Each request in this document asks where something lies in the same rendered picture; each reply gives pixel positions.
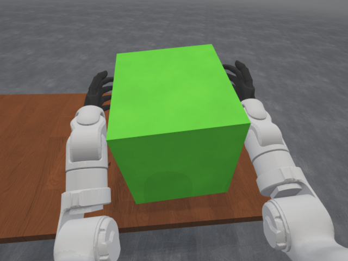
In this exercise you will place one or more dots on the robot left upper arm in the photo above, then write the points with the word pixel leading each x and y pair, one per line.
pixel 88 239

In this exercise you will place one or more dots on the carton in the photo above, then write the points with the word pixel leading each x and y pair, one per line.
pixel 176 125

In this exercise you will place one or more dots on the robot left forearm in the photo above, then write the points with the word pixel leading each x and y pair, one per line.
pixel 86 166

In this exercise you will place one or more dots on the robot right upper arm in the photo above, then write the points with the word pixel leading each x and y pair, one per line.
pixel 300 227

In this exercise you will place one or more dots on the robot left hand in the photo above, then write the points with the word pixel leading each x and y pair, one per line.
pixel 94 95

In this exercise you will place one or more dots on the table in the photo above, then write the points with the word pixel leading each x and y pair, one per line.
pixel 34 129

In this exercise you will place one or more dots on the robot right hand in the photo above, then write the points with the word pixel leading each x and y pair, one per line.
pixel 243 81

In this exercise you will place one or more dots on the robot right forearm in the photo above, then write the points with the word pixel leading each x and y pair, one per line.
pixel 277 174

